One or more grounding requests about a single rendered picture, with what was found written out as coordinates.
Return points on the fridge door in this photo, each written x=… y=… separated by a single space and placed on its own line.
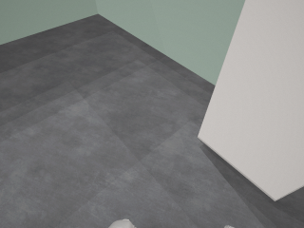
x=255 y=118

